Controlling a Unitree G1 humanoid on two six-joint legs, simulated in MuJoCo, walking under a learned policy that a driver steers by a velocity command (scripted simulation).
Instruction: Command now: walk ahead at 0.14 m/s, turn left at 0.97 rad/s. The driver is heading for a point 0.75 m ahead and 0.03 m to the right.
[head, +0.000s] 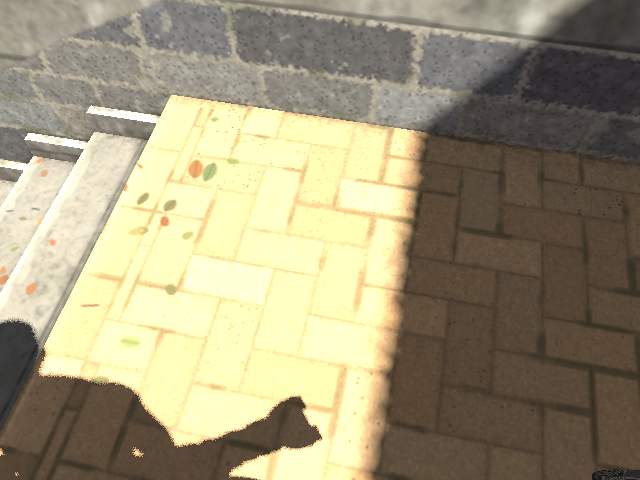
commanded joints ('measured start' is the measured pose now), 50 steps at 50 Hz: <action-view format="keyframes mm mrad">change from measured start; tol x16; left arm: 1 9 151 22 -122 25 15 13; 22 -173 100 -6 -117 1 31 -10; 50 -13 148 82 -71 -10 98 -69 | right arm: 1 122 -144 -51 -48 10 11 -30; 19 229 31 -1 35 2 17 -32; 43 48 -240 -23 4 2 -21 -108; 50 51 -69 26 8 -16 -27 -80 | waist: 1 -50 9 -270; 16 -46 156 -233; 20 -59 -192 -161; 40 -47 -176 -209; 43 -19 199 -252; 50 -29 117 -120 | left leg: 1 485 355 -591 -349 348 202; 6 288 236 -471 -309 509 116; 12 232 180 -603 -358 0 48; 17 187 173 -549 -271 77 -28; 20 164 -39 -277 -1 -383 -146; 31 3 44 -144 174 -307 -204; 41 505 29 -147 -369 -130 -116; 43 580 494 -590 -538 -350 14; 45 316 482 -437 -497 -65 73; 50 438 341 -156 -367 384 34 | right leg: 1 -324 -3 129 17 56 3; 17 174 81 81 -829 315 -71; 21 -14 -244 578 -1163 318 -261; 26 190 -84 505 -1030 560 -208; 33 347 -38 613 -1028 494 -214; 41 -19 86 642 -1082 183 -84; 43 -199 300 289 -608 -31 0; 45 -191 160 177 -311 85 -2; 50 -248 113 96 -184 160 1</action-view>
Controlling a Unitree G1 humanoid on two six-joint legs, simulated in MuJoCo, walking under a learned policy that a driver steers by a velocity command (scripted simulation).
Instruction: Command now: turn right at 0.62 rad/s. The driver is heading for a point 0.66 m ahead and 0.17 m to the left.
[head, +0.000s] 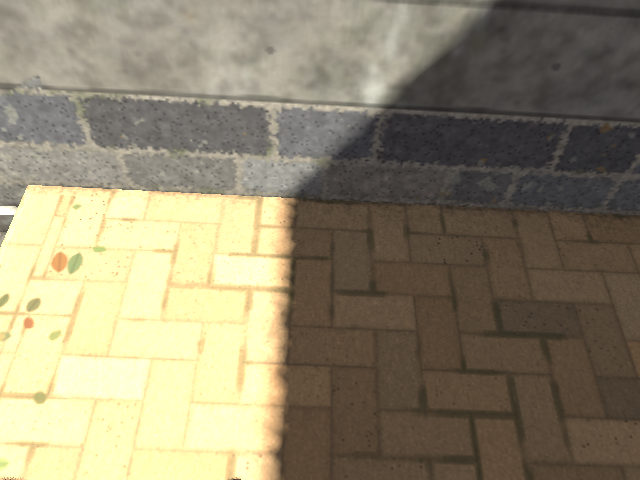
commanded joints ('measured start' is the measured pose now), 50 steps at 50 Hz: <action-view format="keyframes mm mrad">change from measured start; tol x32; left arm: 1 -30 57 -2 -73 -7 -2 -12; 50 -128 -24 -74 10 -26 -100 -34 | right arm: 1 65 -116 -29 -41 0 -21 8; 32 -162 -90 -60 -133 10 26 172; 37 404 -301 -118 52 4 -14 95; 50 244 -65 -21 81 8 -139 71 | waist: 1 -44 174 -37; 34 -18 -49 56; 37 -212 525 -160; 50 -32 89 107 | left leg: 1 113 247 -138 -39 531 152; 10 -21 184 -243 108 647 73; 13 -342 -17 -6 505 -388 -29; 25 -566 124 8 580 -75 -39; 35 -61 0 216 312 -166 106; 38 396 348 -749 -220 -685 216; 50 104 158 162 -292 599 -80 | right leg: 1 -68 -37 -38 8 -33 16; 8 263 -3 -135 -584 -8 -18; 13 609 -517 195 -726 802 -289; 20 493 -395 45 -988 -227 -202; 27 534 -468 -86 -1025 -207 -168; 33 480 -472 -260 -966 -120 -142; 36 199 -349 -432 -235 598 -116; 37 -212 -207 -396 119 -142 -57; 39 -456 -186 -104 312 -27 -75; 50 -244 -116 -169 -95 436 -126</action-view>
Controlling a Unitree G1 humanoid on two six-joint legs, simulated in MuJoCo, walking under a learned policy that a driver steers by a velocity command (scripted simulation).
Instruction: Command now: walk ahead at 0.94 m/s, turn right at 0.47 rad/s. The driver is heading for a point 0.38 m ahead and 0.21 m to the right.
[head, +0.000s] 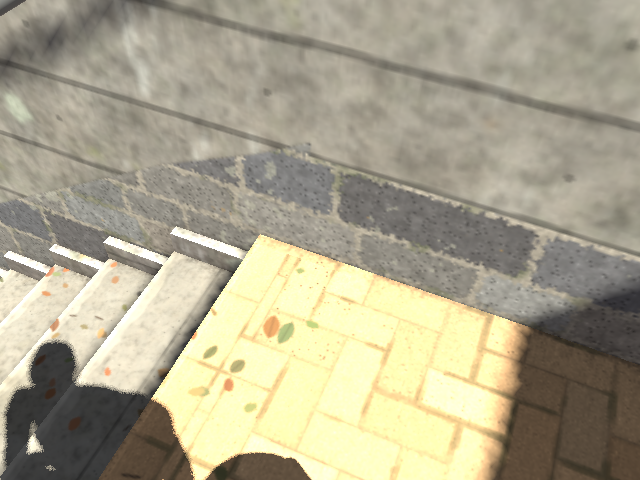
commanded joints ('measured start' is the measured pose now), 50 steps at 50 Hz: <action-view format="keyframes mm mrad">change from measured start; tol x64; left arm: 1 -141 42 -1 -79 4 -18 -8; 9 580 224 76 127 -12 9 47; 50 -145 15 -41 204 21 -43 125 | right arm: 1 -22 -98 -16 -27 9 -33 -15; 50 -184 -41 11 170 4 41 -80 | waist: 1 5 57 139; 50 -18 -36 41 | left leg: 1 -138 210 49 -151 846 -138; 7 -26 292 92 381 1750 -180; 11 -1052 -5 -254 1585 -136 -150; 27 -124 150 -202 38 722 -54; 29 298 577 -522 346 1889 171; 43 -589 264 -394 -89 -220 -26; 50 -339 182 -281 68 21 -75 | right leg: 1 24 38 -134 -133 90 -29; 11 1048 -113 621 -583 -212 -451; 18 221 37 297 -971 79 -253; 26 739 70 207 -551 597 -14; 29 289 203 144 137 -599 70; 50 454 -88 204 -823 -492 1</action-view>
